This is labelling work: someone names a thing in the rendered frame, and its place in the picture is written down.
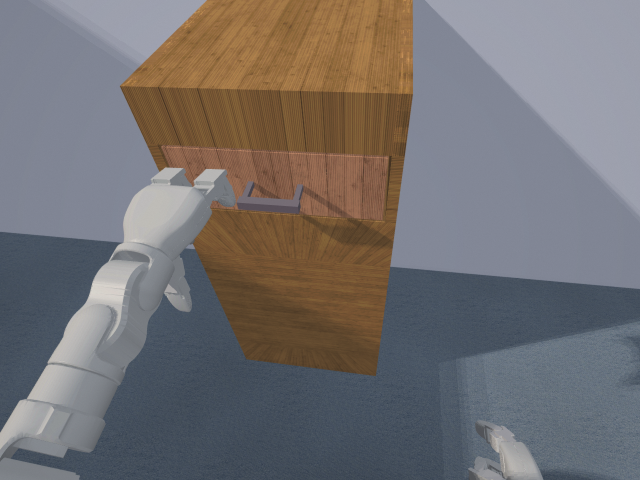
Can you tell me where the handle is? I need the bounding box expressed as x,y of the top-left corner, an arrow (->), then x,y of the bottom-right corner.
236,181 -> 304,214

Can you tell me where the cabinet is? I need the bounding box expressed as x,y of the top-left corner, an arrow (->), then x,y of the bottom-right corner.
120,0 -> 413,376

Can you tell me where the left robot upper arm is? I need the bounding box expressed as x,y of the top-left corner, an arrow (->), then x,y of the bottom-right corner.
0,458 -> 80,480

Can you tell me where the robot left hand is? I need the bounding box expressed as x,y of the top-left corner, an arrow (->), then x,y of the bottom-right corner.
123,168 -> 236,312

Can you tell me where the robot right hand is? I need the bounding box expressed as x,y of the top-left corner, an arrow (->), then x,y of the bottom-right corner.
468,420 -> 543,480

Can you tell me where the left robot forearm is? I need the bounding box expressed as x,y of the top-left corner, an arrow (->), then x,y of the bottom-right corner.
0,242 -> 175,461

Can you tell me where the drawer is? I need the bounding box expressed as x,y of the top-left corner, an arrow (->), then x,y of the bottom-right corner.
161,145 -> 389,220

